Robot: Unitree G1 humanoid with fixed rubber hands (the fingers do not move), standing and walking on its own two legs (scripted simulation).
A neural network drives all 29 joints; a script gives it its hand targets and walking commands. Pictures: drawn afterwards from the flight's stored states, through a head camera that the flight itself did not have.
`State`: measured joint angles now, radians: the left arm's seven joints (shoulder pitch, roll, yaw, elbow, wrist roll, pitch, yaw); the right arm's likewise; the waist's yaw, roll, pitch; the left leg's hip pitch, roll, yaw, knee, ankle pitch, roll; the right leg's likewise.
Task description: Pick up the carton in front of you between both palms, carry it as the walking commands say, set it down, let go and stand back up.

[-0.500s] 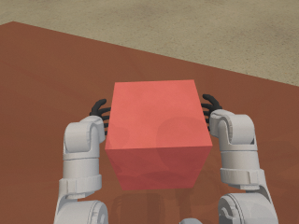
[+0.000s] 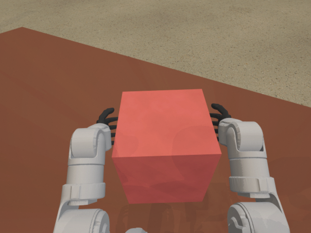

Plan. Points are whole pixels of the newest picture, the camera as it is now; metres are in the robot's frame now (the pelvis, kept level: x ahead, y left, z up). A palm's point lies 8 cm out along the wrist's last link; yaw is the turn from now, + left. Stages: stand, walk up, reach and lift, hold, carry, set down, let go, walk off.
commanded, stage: carry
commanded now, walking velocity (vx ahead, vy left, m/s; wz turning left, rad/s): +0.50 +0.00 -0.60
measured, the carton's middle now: (163, 148) +0.35 +0.02 +0.01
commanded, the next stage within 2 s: none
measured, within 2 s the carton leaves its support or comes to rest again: neither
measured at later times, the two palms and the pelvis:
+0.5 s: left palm (158, 65) +0.67 +0.04 +0.05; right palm (243, 85) +0.56 -0.24 +0.06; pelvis +0.28 +0.02 -0.03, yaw -20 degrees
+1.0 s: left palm (213, 42) +0.89 -0.21 +0.02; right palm (286, 63) +0.73 -0.46 +0.02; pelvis +0.51 -0.13 -0.07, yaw -36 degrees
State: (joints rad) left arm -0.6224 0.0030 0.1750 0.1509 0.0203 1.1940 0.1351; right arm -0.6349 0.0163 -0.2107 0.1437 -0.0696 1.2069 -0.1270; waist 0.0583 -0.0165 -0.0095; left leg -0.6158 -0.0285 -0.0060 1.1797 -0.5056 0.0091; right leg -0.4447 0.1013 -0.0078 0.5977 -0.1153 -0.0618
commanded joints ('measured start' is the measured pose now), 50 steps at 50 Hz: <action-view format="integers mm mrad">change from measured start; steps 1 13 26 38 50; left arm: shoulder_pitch -917 -677 -775 -615 -905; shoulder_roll -1175 -1079 -1195 -958 -1157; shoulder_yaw -662 -656 -651 -593 -653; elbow -287 -165 -191 -177 -279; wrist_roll -514 -419 -426 -291 -491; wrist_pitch -51 -26 -80 -17 -25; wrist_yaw -257 -258 -210 -176 -237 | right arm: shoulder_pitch -791 -645 -811 -693 -801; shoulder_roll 1113 1013 1129 1003 1112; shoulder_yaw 644 677 690 705 637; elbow -225 -174 -276 -197 -201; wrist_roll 416 364 507 501 439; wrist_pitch -68 -46 -97 -43 -43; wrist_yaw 173 187 234 245 193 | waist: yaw -18 55 -118 -96 -15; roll -72 -79 188 140 -51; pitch -540 -490 -506 -476 -542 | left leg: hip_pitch -92 -51 674 628 -143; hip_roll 27 -46 319 230 111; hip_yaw -20 39 -215 163 -20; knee -114 -664 -715 -304 -50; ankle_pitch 100 488 787 994 128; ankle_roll -18 -48 159 26 -82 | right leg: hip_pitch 468 627 -261 164 479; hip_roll -300 -98 -98 -16 -267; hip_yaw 445 350 3 -156 373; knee -146 104 428 -223 -79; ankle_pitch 289 693 -271 336 509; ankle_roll -194 -106 32 -61 -236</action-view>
